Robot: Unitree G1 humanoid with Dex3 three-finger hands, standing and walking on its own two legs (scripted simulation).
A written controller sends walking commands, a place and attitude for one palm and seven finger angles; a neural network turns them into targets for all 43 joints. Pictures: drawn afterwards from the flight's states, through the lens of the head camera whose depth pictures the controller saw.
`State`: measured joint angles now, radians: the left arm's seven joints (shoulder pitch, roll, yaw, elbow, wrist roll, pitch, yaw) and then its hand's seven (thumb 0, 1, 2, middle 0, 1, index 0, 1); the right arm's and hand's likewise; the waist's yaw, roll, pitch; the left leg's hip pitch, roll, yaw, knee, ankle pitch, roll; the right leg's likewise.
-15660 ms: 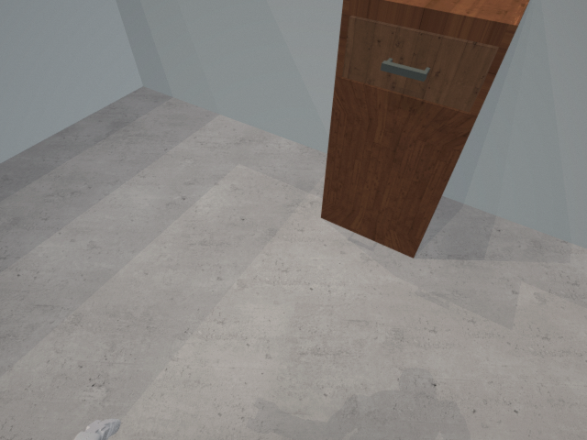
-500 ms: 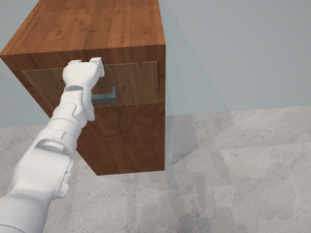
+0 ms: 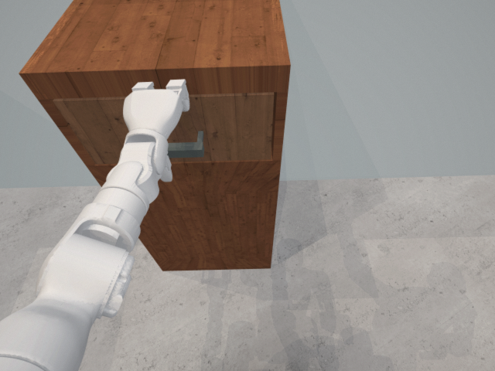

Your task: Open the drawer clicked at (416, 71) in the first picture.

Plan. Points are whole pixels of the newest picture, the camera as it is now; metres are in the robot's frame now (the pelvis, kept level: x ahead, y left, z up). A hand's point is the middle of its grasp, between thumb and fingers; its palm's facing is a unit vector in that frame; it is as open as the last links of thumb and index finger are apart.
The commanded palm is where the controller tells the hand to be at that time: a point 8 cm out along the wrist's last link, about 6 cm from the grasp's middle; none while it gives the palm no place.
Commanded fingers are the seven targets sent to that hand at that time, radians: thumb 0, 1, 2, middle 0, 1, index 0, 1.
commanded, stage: lower the fingers behind the handle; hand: left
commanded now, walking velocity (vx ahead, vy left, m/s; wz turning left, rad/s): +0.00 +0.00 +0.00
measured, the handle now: (172, 143) +0.54 +0.14 +0.03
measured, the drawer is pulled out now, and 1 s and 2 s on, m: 0.00 0.00 0.00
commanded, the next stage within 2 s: lift the fingers back up to retry in 1.70 s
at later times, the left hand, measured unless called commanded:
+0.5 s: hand (150, 157) +0.48 +0.17 +0.06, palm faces +0.01 -0.03 -1.00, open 13.9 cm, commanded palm +0.47 +0.17 +0.11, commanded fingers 0.00 -0.50 0.30 -0.30 -1.20 -0.30 -1.20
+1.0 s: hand (153, 163) +0.48 +0.16 +0.04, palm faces -0.01 -0.03 -1.00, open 13.8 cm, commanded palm +0.46 +0.17 +0.07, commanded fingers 0.00 -0.50 0.30 -0.30 -1.20 -0.30 -1.20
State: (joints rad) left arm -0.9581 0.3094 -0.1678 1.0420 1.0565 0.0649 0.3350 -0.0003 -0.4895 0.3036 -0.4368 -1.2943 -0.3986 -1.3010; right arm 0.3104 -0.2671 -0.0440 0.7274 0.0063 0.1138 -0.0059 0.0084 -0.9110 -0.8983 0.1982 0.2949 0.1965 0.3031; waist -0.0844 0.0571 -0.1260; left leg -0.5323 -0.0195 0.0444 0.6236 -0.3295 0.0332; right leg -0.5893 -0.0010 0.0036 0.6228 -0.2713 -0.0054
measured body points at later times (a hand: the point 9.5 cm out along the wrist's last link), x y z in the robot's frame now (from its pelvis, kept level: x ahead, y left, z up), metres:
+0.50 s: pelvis +0.00 -0.01 -0.01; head +0.09 -0.02 +0.44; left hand +0.47 +0.17 +0.11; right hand +0.03 -0.30 -0.13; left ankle -0.02 +0.10 -0.72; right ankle +0.01 -0.12 -0.72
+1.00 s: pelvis +0.01 -0.01 -0.01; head +0.08 -0.02 +0.44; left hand +0.47 +0.16 +0.10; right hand +0.06 -0.27 -0.14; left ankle -0.02 +0.10 -0.72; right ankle +0.01 -0.12 -0.72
